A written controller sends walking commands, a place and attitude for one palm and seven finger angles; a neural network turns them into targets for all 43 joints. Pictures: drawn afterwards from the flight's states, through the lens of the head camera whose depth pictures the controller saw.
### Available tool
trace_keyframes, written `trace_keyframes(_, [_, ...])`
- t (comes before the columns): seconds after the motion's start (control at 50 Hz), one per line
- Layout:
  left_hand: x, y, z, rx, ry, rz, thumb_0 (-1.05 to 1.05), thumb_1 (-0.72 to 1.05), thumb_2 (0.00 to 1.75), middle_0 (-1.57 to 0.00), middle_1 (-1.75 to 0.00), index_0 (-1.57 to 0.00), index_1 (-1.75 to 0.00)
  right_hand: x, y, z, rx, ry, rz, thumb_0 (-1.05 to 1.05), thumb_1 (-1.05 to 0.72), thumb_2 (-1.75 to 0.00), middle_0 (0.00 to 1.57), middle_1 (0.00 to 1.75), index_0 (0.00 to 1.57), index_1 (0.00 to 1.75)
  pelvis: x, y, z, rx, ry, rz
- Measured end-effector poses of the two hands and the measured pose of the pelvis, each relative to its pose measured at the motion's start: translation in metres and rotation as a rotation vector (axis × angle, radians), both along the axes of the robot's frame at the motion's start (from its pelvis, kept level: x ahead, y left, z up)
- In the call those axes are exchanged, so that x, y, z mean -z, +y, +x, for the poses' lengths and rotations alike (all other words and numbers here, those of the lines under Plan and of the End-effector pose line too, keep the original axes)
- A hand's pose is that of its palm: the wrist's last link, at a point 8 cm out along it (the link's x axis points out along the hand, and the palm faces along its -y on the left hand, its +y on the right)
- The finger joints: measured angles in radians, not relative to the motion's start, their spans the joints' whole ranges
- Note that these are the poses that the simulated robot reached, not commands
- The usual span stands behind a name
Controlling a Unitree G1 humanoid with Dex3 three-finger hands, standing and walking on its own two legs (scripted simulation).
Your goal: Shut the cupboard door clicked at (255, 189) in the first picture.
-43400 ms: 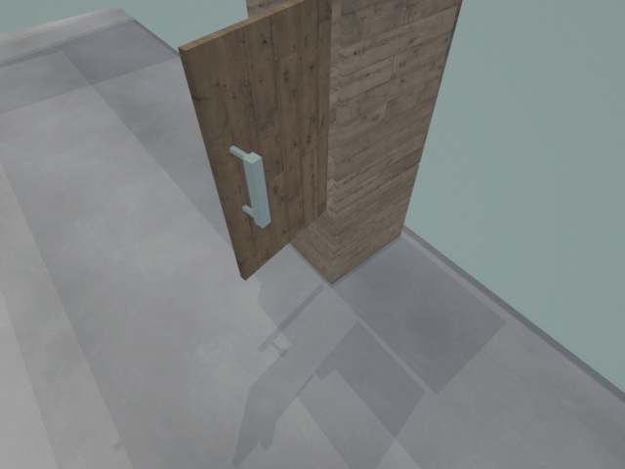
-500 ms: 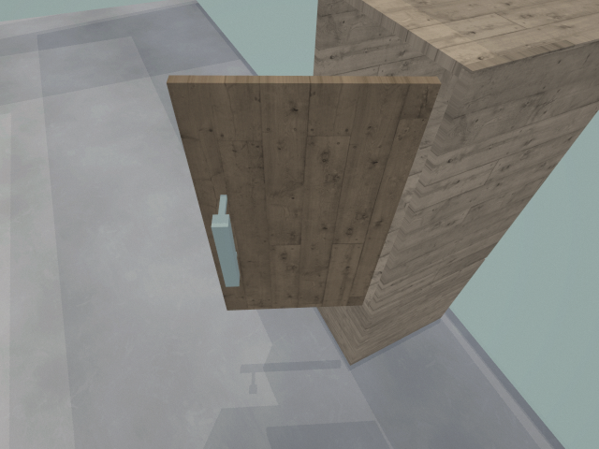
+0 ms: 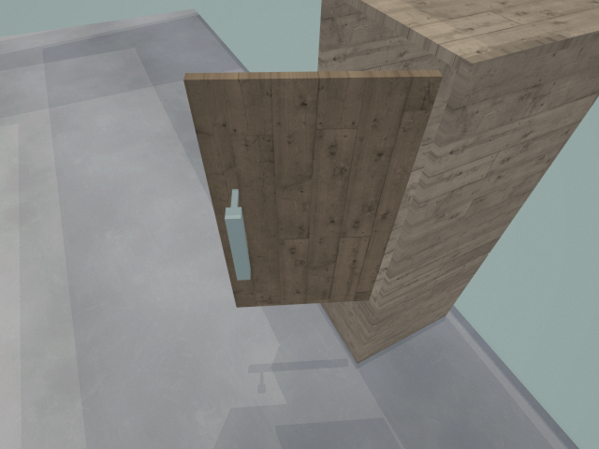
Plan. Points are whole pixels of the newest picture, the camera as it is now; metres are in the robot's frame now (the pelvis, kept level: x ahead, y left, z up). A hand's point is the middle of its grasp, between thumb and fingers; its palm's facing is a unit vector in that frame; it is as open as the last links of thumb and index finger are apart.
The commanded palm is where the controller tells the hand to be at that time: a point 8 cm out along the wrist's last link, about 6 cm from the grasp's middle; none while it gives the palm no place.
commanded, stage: shuffle to correct the standing spot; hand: left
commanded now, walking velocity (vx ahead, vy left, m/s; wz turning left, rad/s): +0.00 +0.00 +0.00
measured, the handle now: (239, 236) +0.46 +0.14 -0.03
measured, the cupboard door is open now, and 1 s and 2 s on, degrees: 67 67 67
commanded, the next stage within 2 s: come to a stop and stand still in 0.60 s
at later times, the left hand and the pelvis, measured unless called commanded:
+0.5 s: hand out of the picture -0.03 +0.13 -0.19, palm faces +0.11 -0.98 -0.17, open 7.4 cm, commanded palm none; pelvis +0.04 -0.04 -0.01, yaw +5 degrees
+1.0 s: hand out of the picture +0.04 +0.06 -0.19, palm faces +0.16 -0.97 -0.15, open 7.4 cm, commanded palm none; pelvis +0.06 -0.10 +0.00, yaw +6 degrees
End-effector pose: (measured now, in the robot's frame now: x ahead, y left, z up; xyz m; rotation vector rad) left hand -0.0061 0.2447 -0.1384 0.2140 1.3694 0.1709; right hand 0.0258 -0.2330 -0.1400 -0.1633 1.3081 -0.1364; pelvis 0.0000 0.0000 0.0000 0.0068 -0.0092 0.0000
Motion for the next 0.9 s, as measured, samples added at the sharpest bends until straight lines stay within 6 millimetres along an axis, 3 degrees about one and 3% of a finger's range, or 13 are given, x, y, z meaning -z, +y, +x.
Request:
trace_keyframes(0.16, [0.003, -0.006, -0.002, -0.007, 0.021, -0.012, 0.00, 0.91, 0.90, -0.20, -0.30, -0.19, -0.30, -0.003, -0.011, 0.002, -0.002, 0.018, -0.028, 0.00, -0.91, -0.90, 0.20, 0.30, 0.20, 0.30, -0.001, -0.005, 0.002, -0.011, 0.001, 0.000])
trace_keyframes(0.34, [0.009, -0.036, -0.012, -0.057, 0.059, -0.046, 0.00, 0.91, 0.90, -0.19, -0.30, -0.19, -0.30, 0.002, -0.022, 0.008, -0.017, 0.065, -0.018, 0.00, -0.91, -0.90, 0.20, 0.30, 0.20, 0.30, 0.003, -0.024, 0.014, -0.049, 0.026, -0.003])
trace_keyframes(0.54, [0.027, -0.073, -0.027, -0.144, 0.138, -0.099, 0.00, 0.91, 0.90, -0.20, -0.30, -0.19, -0.30, 0.006, -0.036, 0.047, -0.055, 0.054, -0.054, 0.00, -0.91, -0.90, 0.20, 0.30, 0.20, 0.30, 0.014, -0.041, 0.039, -0.082, 0.023, -0.006])
trace_keyframes(0.62, [0.024, -0.084, -0.013, -0.134, 0.139, -0.093, 0.00, 0.91, 0.90, -0.20, -0.30, -0.19, -0.30, 0.007, -0.046, 0.054, -0.043, 0.023, -0.051, 0.00, -0.90, -0.90, 0.20, 0.30, 0.20, 0.30, 0.012, -0.054, 0.041, -0.069, 0.021, -0.005])
trace_keyframes(0.74, [0.018, -0.096, 0.019, -0.154, 0.009, -0.048, 0.00, 0.91, 0.90, -0.20, -0.30, -0.19, -0.30, 0.017, -0.076, 0.062, -0.063, 0.074, -0.036, 0.00, -0.90, -0.90, 0.20, 0.30, 0.20, 0.30, 0.015, -0.081, 0.046, -0.108, 0.026, -0.012])
trace_keyframes(0.82, [0.010, -0.111, 0.030, -0.170, -0.025, -0.049, 0.00, 0.91, 0.90, -0.19, -0.30, -0.19, -0.30, 0.006, -0.085, 0.082, -0.089, 0.060, -0.036, 0.00, -0.91, -0.90, 0.20, 0.30, 0.20, 0.29, 0.006, -0.091, 0.053, -0.121, 0.034, -0.014])
trace_keyframes(0.9, [0.009, -0.126, 0.033, -0.160, -0.022, -0.076, 0.00, 0.91, 0.90, -0.19, -0.30, -0.19, -0.30, -0.001, -0.081, 0.107, -0.106, -0.001, -0.017, 0.01, -0.91, -0.90, 0.20, 0.30, 0.19, 0.29, 0.002, -0.094, 0.059, -0.111, 0.036, -0.017])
